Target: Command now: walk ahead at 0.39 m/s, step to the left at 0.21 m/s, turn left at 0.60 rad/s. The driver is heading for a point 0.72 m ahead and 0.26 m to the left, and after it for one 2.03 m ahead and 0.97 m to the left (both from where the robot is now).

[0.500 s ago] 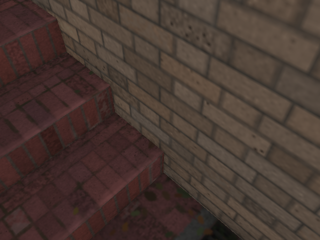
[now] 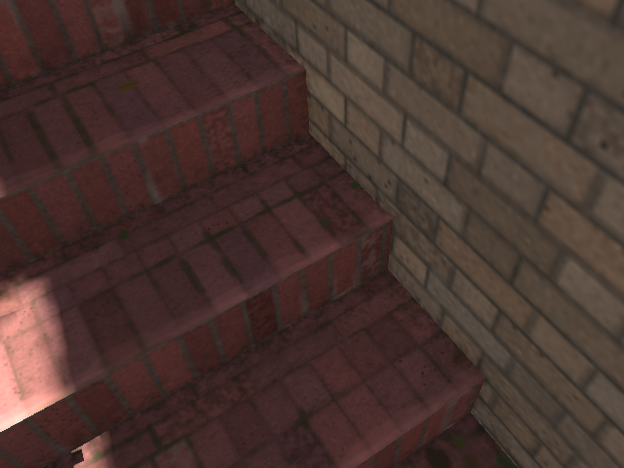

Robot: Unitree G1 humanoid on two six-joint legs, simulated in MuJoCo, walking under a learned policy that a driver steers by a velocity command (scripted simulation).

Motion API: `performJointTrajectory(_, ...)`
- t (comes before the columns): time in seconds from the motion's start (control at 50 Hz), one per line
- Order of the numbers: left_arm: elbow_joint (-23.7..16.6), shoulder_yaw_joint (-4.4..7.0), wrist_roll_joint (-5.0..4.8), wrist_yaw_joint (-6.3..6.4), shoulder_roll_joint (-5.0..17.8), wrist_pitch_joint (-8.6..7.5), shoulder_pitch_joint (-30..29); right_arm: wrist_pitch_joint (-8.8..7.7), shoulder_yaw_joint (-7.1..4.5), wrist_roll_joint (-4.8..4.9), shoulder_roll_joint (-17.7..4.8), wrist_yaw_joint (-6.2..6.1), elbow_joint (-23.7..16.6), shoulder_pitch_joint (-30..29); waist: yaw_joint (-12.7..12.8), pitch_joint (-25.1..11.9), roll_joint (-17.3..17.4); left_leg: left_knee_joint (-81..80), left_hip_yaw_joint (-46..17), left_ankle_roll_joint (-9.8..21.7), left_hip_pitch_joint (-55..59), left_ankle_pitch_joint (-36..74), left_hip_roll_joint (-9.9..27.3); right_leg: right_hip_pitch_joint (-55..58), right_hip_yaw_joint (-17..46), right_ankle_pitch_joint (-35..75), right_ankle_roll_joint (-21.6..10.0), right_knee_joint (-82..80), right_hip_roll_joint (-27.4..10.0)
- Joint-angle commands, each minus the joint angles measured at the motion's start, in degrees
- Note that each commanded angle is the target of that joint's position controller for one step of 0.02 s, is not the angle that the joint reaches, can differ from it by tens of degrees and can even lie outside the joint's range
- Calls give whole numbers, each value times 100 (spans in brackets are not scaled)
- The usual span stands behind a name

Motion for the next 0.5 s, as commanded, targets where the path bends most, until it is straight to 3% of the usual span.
performJointTrajectory(0.02,100,413,191,270,1534,-199,2053,-310,-28,191,-325,-35,-780,-1131,1384,-1164,-1394,2328,-212,-256,-2402,714,443,3604,2344,-739,-619,-1901,-2141)
performJointTrajectory(0.04,72,507,166,299,1843,-108,1458,-227,-65,44,-666,-81,-618,-605,741,-890,-1557,3027,108,-399,-2943,-1375,279,2909,3849,-666,-1122,-2304,-2916)
performJointTrajectory(0.06,-49,428,98,168,1337,-86,1100,-124,-163,-94,-1034,-92,-289,-253,460,-565,-911,3582,68,-367,-2965,-1217,796,2601,3537,-900,-1186,-2054,-2816)
performJointTrajectory(0.08,-96,343,88,74,905,-87,896,-74,-167,-132,-998,-51,-147,-359,465,-364,-521,4061,205,-449,-3013,-903,927,2431,2785,-666,-1117,-1941,-2448)
performJointTrajectory(0.1,-142,274,97,35,686,-109,742,-42,-148,-147,-869,7,-122,-470,418,-137,-405,4121,311,-512,-3084,-630,1053,2225,2005,-117,-968,-1995,-2130)
performJointTrajectory(0.12,-50,260,122,34,677,-169,827,-13,-72,-148,-641,97,-237,-760,491,90,-455,4081,518,-565,-3204,-344,1126,2139,1409,533,-930,-2108,-1932)
performJointTrajectory(0.14,21,260,159,-9,672,-225,904,10,-2,-108,-469,168,-258,-942,572,135,-540,3926,623,-621,-3266,-144,1140,2177,918,1190,-866,-2078,-1754)
performJointTrajectory(0.16,27,87,219,-175,144,-250,639,-142,123,3,-162,83,-390,-939,459,-5,-1294,3207,912,-551,-2647,-253,1158,1694,88,591,-705,-2248,-1036)
performJointTrajectory(0.18,-68,76,209,-247,120,-242,262,-201,168,48,-103,76,-375,-977,379,128,-1366,2559,1257,-521,-1921,-250,1036,1093,-490,1021,-628,-2170,-757)
performJointTrajectory(0.22,45,107,182,-323,339,-293,623,-207,205,-65,-51,5,-486,-1238,514,-8,-1298,1927,1546,-493,-1049,-232,887,787,-764,3131,-799,-1665,-958)
performJointTrajectory(0.24,-16,123,172,-361,469,-332,610,-198,203,-95,-29,-66,-408,-997,349,-321,-1076,1915,1650,-412,-734,215,844,900,-664,4593,-843,-1073,-1207)
performJointTrajectory(0.26,-110,123,64,-380,571,-366,362,-213,161,-135,-53,-142,-230,-347,-48,-693,-793,1412,1657,-305,-166,715,788,867,-773,5490,-758,-206,-1174)
performJointTrajectory(0.28,-191,96,-97,-413,560,-370,99,-256,97,-167,-153,-201,-50,182,-410,-970,-432,611,1685,-266,519,1511,676,553,-948,4994,-517,828,-938)
performJointTrajectory(0.3,-379,-4,-183,-451,372,-315,-201,-267,6,-337,-606,-313,-94,483,-776,-1133,584,-152,405,-15,1442,2335,1583,-600,-886,1978,-108,2243,-686)
performJointTrajectory(0.32,-474,-168,58,-445,-158,-226,-270,-314,7,-149,-867,-435,-13,531,-389,-640,1431,-192,-735,-300,1316,5736,2710,-1278,-659,-1577,127,3389,-313)
performJointTrajectory(0.34,-164,-245,145,-377,-520,-53,1011,-353,28,-90,-977,-486,-120,405,338,-1030,698,676,-807,93,1270,9464,3346,-1081,40,-1490,211,4046,-419)
performJointTrajectory(0.36,-53,-182,26,-355,-262,124,1198,-325,-52,43,-936,-449,-221,192,199,-1636,473,428,-901,1021,973,8022,3605,-614,87,-1323,345,4446,-328)
performJointTrajectory(0.38,-79,-159,88,-339,-96,237,977,-300,49,110,-616,-430,-398,-644,478,-999,324,117,-668,1086,258,6266,3235,-680,129,-1123,519,4466,-471)
performJointTrajectory(0.4,-97,-105,173,-346,56,300,710,-281,145,100,-354,-429,-464,-1149,596,-469,464,-133,-379,822,-299,5165,2798,-632,-5,-1061,614,4233,-463)
performJointTrajectory(0.42,-19,-71,182,-375,154,369,682,-273,221,36,-195,-458,-423,-1235,652,-258,545,-150,-43,573,-491,5323,2505,-448,-122,-931,666,3998,-407)
performJointTrajectory(0.46,1,-83,150,-395,51,494,635,-318,274,22,-159,-553,-250,-1043,677,-226,577,-49,394,141,-283,5966,2298,-259,-225,-690,628,3152,-294)
performJointTrajectory(0.48,26,-135,72,-366,-128,557,653,-330,279,13,-171,-572,-155,-909,629,-409,821,81,406,38,57,6420,2313,-219,-293,-702,578,3069,-220)
performJointTrajectory(0.5,43,-168,47,-342,-224,591,650,-330,279,30,-141,-583,-88,-834,606,-530,800,145,447,-35,235,6487,2305,-153,-265,-686,553,2801,-213)
Velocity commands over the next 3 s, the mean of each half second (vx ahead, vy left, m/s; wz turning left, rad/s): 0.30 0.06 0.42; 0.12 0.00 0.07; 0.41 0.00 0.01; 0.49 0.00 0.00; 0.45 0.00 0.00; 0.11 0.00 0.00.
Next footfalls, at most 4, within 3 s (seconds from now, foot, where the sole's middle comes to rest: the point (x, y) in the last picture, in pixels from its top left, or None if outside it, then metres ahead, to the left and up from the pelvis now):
0.32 left None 0.17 0.16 -0.77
0.68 right None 0.25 -0.02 -0.77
1.52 left None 0.38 0.31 -0.60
2.06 right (181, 267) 0.75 0.24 -0.43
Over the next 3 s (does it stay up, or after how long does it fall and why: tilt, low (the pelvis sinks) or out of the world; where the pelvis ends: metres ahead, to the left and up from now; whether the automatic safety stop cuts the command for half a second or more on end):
stays up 0.97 0.42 0.51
